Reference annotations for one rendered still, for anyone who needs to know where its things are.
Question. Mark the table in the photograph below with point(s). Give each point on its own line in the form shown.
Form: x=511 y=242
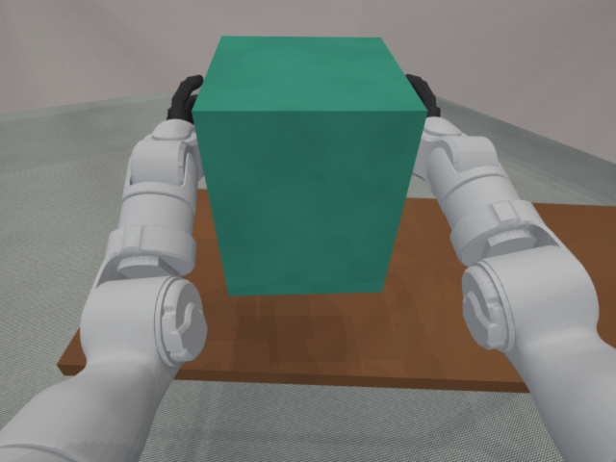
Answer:
x=412 y=335

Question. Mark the robot left upper arm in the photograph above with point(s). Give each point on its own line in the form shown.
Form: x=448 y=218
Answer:
x=136 y=334

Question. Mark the carton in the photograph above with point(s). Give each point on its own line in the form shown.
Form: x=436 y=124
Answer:
x=308 y=145

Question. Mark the left robot hand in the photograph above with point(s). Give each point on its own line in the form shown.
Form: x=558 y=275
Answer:
x=182 y=101

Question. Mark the right robot hand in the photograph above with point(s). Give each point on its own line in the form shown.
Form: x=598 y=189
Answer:
x=424 y=92

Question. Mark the robot right upper arm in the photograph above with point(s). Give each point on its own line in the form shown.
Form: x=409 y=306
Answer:
x=537 y=307

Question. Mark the robot right forearm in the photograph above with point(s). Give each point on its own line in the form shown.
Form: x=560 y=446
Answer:
x=486 y=216

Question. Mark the robot left forearm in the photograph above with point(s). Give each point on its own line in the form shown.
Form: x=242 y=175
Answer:
x=154 y=237

